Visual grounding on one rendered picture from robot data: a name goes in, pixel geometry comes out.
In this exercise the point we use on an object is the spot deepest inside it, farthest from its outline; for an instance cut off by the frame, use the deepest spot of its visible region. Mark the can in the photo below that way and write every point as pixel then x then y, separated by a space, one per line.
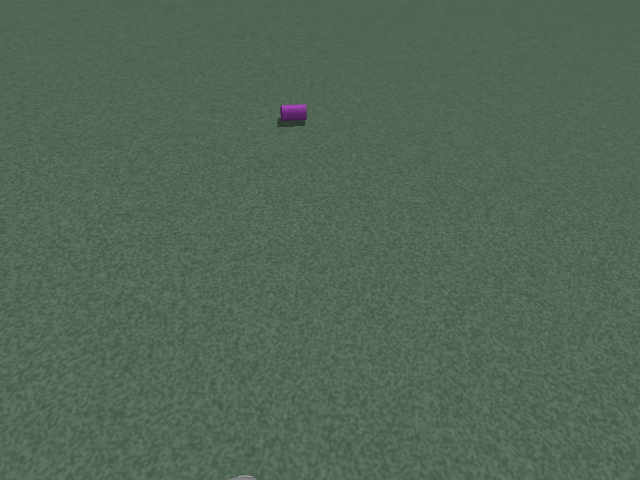
pixel 293 112

